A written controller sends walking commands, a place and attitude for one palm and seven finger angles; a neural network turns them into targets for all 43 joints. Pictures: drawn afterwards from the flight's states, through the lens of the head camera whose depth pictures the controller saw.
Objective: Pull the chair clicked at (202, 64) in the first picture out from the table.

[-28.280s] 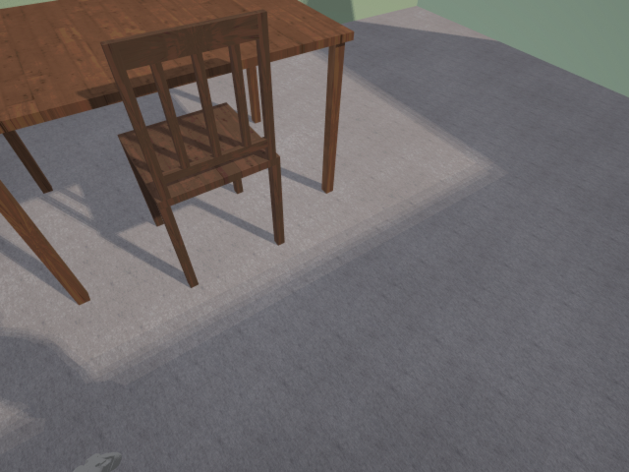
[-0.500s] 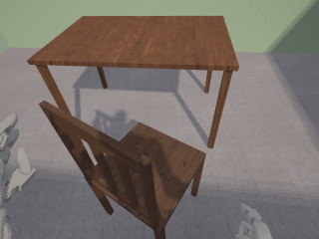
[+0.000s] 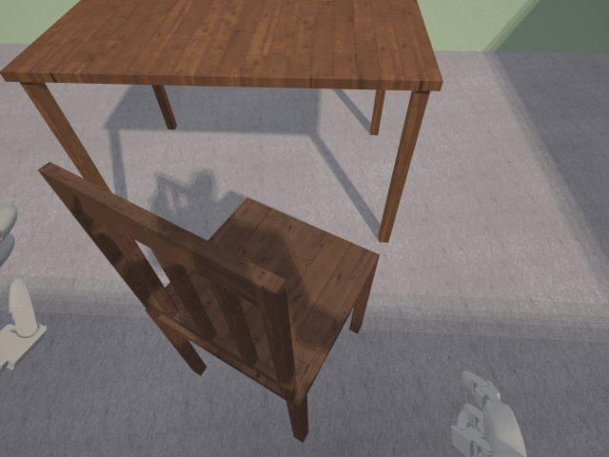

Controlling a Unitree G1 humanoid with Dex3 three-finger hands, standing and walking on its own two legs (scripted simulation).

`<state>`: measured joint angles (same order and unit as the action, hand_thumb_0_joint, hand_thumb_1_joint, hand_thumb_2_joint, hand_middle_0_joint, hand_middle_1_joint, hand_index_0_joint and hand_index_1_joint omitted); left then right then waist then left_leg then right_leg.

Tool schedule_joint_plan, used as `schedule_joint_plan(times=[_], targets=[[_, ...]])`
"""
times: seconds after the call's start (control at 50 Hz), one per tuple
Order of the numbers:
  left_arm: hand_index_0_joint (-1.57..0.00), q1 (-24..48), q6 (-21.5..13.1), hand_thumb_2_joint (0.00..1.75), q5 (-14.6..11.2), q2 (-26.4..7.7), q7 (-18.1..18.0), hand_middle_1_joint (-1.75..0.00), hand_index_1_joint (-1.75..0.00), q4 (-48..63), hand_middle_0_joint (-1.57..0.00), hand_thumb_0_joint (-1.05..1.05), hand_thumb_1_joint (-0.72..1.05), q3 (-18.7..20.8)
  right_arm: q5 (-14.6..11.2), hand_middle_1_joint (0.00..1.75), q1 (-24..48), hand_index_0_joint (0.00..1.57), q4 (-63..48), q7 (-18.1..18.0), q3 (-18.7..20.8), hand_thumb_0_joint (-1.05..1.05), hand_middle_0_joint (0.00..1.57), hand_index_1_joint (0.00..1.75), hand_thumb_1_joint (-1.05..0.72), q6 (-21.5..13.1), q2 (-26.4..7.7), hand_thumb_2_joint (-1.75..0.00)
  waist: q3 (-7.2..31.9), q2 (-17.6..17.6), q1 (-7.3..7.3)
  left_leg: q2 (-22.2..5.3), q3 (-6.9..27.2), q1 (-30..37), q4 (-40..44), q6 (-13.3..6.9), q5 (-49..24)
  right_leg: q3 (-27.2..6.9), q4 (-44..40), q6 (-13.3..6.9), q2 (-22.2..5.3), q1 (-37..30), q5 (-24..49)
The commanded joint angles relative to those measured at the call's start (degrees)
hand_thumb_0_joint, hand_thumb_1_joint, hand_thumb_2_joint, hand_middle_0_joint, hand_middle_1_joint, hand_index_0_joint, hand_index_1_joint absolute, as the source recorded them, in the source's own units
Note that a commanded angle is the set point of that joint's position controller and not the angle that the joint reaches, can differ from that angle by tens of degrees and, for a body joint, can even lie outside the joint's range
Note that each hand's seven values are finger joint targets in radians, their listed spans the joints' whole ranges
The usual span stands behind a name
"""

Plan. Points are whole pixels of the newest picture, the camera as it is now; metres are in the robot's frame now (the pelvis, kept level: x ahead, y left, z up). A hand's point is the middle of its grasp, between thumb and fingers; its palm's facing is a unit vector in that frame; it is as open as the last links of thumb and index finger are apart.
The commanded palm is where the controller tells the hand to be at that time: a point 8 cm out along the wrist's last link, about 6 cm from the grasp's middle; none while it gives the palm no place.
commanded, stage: step back with the hand held close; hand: left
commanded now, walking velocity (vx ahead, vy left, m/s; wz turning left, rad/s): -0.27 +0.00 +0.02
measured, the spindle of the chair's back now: (190, 298) +0.36 +0.22 -0.08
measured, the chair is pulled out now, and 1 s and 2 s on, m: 0.52 0.52 0.52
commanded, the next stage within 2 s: stop stepping back and stand still in 1.50 s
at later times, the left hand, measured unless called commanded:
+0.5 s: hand out of the picture +0.16 +0.27 +0.16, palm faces +0.46 -0.73 -0.50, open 7.4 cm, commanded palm +0.10 +0.30 +0.18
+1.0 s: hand out of the picture +0.14 +0.26 +0.16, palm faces +0.43 -0.75 -0.50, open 7.4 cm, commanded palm +0.07 +0.30 +0.18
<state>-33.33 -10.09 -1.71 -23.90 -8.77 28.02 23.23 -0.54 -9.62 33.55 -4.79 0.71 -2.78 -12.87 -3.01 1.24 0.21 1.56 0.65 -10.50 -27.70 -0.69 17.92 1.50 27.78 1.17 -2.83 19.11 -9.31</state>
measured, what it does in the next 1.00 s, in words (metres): shifts its weight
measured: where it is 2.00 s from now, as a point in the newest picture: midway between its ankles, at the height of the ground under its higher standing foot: outside the picture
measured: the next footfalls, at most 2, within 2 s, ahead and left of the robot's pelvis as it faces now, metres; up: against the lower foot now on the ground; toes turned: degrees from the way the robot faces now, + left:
right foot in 1.70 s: -0.18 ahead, -0.17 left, +0.00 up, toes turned -2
left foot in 1.90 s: -0.18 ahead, +0.08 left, +0.00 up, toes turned +1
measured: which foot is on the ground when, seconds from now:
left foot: down 0.00-1.00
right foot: down 0.00-1.00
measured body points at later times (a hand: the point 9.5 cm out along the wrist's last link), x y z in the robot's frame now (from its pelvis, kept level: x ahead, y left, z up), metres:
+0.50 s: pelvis -0.04 +0.00 -0.01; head -0.01 +0.01 +0.44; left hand +0.13 +0.31 +0.18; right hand +0.12 -0.24 -0.09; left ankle -0.04 +0.11 -0.74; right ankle +0.06 -0.13 -0.74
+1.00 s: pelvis -0.06 +0.00 -0.01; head -0.02 +0.02 +0.43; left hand +0.11 +0.30 +0.19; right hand +0.11 -0.24 -0.09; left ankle -0.04 +0.11 -0.74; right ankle +0.05 -0.13 -0.73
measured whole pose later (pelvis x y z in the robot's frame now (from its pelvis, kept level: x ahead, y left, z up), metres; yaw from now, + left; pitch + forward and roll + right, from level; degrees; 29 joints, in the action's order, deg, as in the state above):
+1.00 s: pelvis -0.06 +0.00 -0.01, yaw +1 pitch +3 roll +0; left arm -32.2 -15.2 -0.5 -25.6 -11.0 33.0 27.0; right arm 0.7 -9.6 35.6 -3.8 0.7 -4.4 -11.7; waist -2.3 -2.9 -0.8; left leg 1.1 1.1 -23.5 -37.5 -1.0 15.9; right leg 2.1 31.9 0.5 -2.4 28.9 -7.5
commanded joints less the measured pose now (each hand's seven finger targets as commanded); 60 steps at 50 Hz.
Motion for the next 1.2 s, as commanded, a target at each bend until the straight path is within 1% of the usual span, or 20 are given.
schedule_joint_plan(times=[0.0,0.1,0.18,0.24,0.34,0.52,0.66,0.7,0.78,0.84,0.88,0.92,0.94,0.98,1.0,1.02,1.06,1.12,1.14,1.18], targets=[[-0.2,0.31,-3.12,0.9,-0.71,-10.43,-1.96,-0.3,-0.3,10.13,-0.2,0.0,0.9,9.66,-0.49,0.3,4.91,0.2,-9.09,-0.99,2.46,0.0,0.2,0.3,-0.9,-2.67,-5.67,-0.9,10.98,1.47,0.78,-6.91,3.64,-9.17,4.76,-0.63,-16.67,-3.27,2.48,-1.71,-3.5,-14.42,18.66],[-0.2,2.38,-3.01,0.9,-0.27,-10.47,-2.54,-0.3,-0.3,10.63,-0.2,0.0,0.9,8.97,-0.4,0.3,4.48,0.2,-8.77,-1.07,2.32,0.0,0.2,0.3,-0.9,-2.93,-6.21,-0.9,8.79,1.08,0.67,-6.39,3.97,-14.21,4.71,-1.55,-5.37,-5.38,0.94,-1.83,-3.71,-12.66,10.1],[-0.2,3.53,-3.52,0.9,0.04,-10.23,-2.89,-0.3,-0.3,12.15,-0.2,0.0,0.9,8.22,-0.25,0.3,3.28,0.2,-8.92,-0.56,2.14,0.0,0.2,0.3,-0.9,-3.31,-6.48,-0.9,7.74,-2.19,0.39,-4.38,3.72,-15.74,2.57,-1.83,4.45,-8.58,-3.98,-2.61,-5.11,-8.93,-1.75],[-0.2,3.55,-4.2,0.9,0.28,-10.9,-3.31,-0.3,-0.3,13.21,-0.2,0.0,0.9,8.92,-0.16,0.3,3.43,0.2,-8.94,-0.65,1.82,0.0,0.2,0.3,-0.9,-3.82,-6.51,-0.9,7.52,0.36,0.43,-5.03,4.62,-17.29,4.16,-2.42,7.37,-8.09,-3.95,-2.13,-4.33,-8.61,-6.13],[-0.2,3.37,-4.84,0.9,0.46,-10.77,-3.54,-0.3,-0.3,12.87,-0.2,0.0,0.9,9.79,-0.23,0.3,3.12,0.2,-9.01,-0.65,1.88,0.0,0.2,0.3,-0.9,-4.68,-6.61,-0.9,7.62,2.63,0.59,-6.45,5.62,-22.92,5.98,-3.02,10.19,-6.97,-0.44,-1.43,-2.93,-12.76,-5.06],[-0.2,3.82,-5.24,0.9,0.66,-10.52,-3.52,-0.3,-0.3,13.5,-0.2,0.0,0.9,9.51,0.05,0.3,2.32,0.2,-8.04,0.0,2.47,0.0,0.2,0.3,-0.9,-5.3,-6.9,-0.9,7.6,-0.55,0.43,-5.61,5.64,-22.93,2.34,-2.55,7.13,-8.72,-1.06,-2.72,-4.54,-10.75,-0.9],[-0.2,2.91,-6.83,0.9,1.28,-11.77,-3.41,-0.3,-0.3,16.16,-0.2,0.0,0.9,12.56,0.34,0.3,2.88,0.2,-8.1,-0.17,2.7,0.0,0.2,0.3,-0.9,-6.02,-6.66,-0.9,10.03,6.2,0.64,-10.66,9.74,-31.91,6.16,-4.86,3.58,-4.74,12.1,-0.95,-0.79,-19.56,10.32],[-0.2,2.78,-6.92,0.9,1.11,-12.32,-3.23,-0.3,-0.3,15.28,-0.2,0.0,0.9,13.36,0.31,0.3,2.99,0.2,-7.71,-0.38,2.98,0.0,0.2,0.3,-0.9,-6.15,-6.23,-0.9,10.88,4.85,0.61,-10.4,9.07,-31.54,4.23,-4.45,1.29,-5.31,12.95,-1.22,-1.29,-19.75,14.5],[-0.2,3.16,-7.57,0.9,0.6,-11.57,-2.87,-0.3,-0.3,15.74,-0.2,0.0,0.9,12.26,0.64,0.3,1.32,0.2,-6.91,0.04,3.4,0.0,0.2,0.3,-0.9,-6.35,-5.99,-0.9,11.63,-0.39,-0.18,-5.58,5.81,-25.96,-2.92,-2.46,3.97,-10.58,5.81,-3.83,-5.7,-13.08,15.4],[-0.2,2.98,-7.53,0.9,0.16,-12.15,-3.21,-0.3,-0.3,15.57,-0.2,0.0,0.9,11.58,0.91,0.3,0.51,0.2,-6.0,0.64,3.58,0.0,0.2,0.3,-0.9,-5.42,-5.74,-0.9,12.17,-6.91,-0.79,-1.22,2.83,-16.6,-10.12,-0.82,9.59,-15.55,-7.15,-7.0,-11.89,-3.12,1.83],[-0.2,1.43,-7.1,0.9,-0.03,-12.19,-3.82,-0.3,-0.3,14.28,-0.2,0.0,0.9,11.93,1.02,0.3,1.21,0.2,-5.68,0.74,3.42,0.0,0.2,0.3,-0.9,-4.53,-5.55,-0.9,11.67,-8.53,-0.44,-1.32,2.6,-12.07,-8.74,-0.98,9.2,-12.97,-9.97,-6.94,-12.15,0.91,-8.11],[-0.2,-0.13,-7.55,0.9,0.13,-11.77,-3.85,-0.3,-0.3,14.4,-0.2,0.0,0.9,12.16,1.06,0.3,2.37,0.2,-6.06,0.45,2.91,0.0,0.2,0.3,-0.9,-4.13,-5.59,-0.9,10.78,-2.96,-0.51,-4.61,6.03,-13.84,-0.05,-2.27,6.11,-8.2,-4.94,-4.5,-7.1,-0.21,-8.62],[-0.2,0.2,-8.07,0.9,0.63,-12.01,-3.72,-0.3,-0.3,15.37,-0.2,0.0,0.9,12.44,0.97,0.3,3.23,0.2,-6.53,0.15,2.9,0.0,0.2,0.3,-0.9,-4.41,-6.22,-0.9,10.05,2.48,-0.54,-8.12,8.89,-18.74,4.72,-3.73,7.42,-5.95,0.46,-2.35,-3.32,-3.33,-8.82],[-0.2,1.91,-8.74,0.9,1.76,-11.22,-3.38,-0.3,-0.3,15.68,-0.2,0.0,0.9,13.37,0.51,0.3,4.19,0.2,-7.83,-0.57,2.95,0.0,0.2,0.3,-0.9,-5.74,-7.04,-0.9,8.11,12.55,-0.46,-16.39,15.29,-39.72,13.82,-7.77,18.26,-1.95,18.3,0.04,3.31,-19.46,-3.45],[-0.2,3.17,-8.51,0.9,1.67,-12.11,-3.3,-0.3,-0.3,15.65,-0.2,0.0,0.9,13.65,0.29,0.3,4.42,0.2,-7.71,-0.9,3.17,0.0,0.2,0.3,-0.9,-6.26,-6.32,-0.9,7.89,12.44,-0.29,-16.5,14.92,-38.68,11.59,-7.83,10.02,-2.39,20.09,0.01,3.44,-19.04,1.58],[-0.2,3.05,-8.41,0.9,1.35,-11.73,-2.99,-0.3,-0.3,16.03,-0.2,0.0,0.9,13.1,0.52,0.3,3.47,0.2,-7.29,-0.96,3.47,0.0,0.2,0.3,-0.9,-6.88,-5.97,-0.9,8.87,7.98,-0.03,-15.56,13.76,-34.28,7.94,-6.94,0.59,-3.62,19.32,-0.47,2.91,-16.65,2.19],[-0.2,1.48,-9.28,0.9,0.97,-10.61,-2.29,-0.3,-0.3,14.97,-0.2,0.0,0.9,12.74,0.82,0.3,2.82,0.2,-6.04,-0.57,3.81,0.0,0.2,0.3,-0.9,-8.15,-6.02,-0.9,7.85,7.98,0.95,-15.03,12.46,-28.27,5.52,-6.46,-4.33,-3.69,15.72,-1.24,2.45,-11.6,-5.08],[-0.2,3.83,-10.79,0.9,0.6,-9.91,-1.71,-0.3,-0.3,18.15,-0.2,0.0,0.9,8.94,2.02,0.3,1.48,0.2,-3.34,0.13,2.8,0.0,0.2,0.3,-0.9,-9.57,-5.9,-0.9,12.51,8.61,-0.08,-13.33,10.35,-7.51,-1.68,-4.23,-34.75,-4.0,4.86,-2.24,0.36,-4.98,8.72],[-0.2,4.93,-10.93,0.9,0.67,-10.83,-1.75,-0.3,-0.3,18.24,-0.2,0.0,0.9,9.16,2.3,0.3,2.04,0.2,-2.91,0.06,2.74,0.0,0.2,0.3,-0.9,-9.7,-6.03,-0.9,14.9,9.5,-0.17,-13.4,9.01,-4.8,-2.32,-3.49,-37.57,-4.36,4.86,-2.21,-0.39,-5.71,12.12],[-0.2,4.11,-10.36,0.9,-0.01,-10.61,-1.68,-0.3,-0.3,18.11,-0.2,0.0,0.9,8.9,1.8,0.3,2.19,0.2,-3.38,0.0,3.47,0.0,0.2,0.3,-0.9,-9.67,-5.75,-0.9,17.91,5.68,0.29,-11.95,6.94,-1.8,-4.92,-2.38,-36.99,-5.72,4.86,-2.78,-0.9,-5.63,13.67]])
